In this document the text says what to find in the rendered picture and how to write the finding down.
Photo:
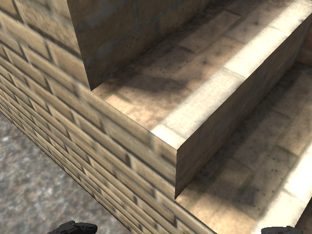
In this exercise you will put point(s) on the robot left hand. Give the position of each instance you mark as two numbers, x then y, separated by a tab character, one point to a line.
72	227

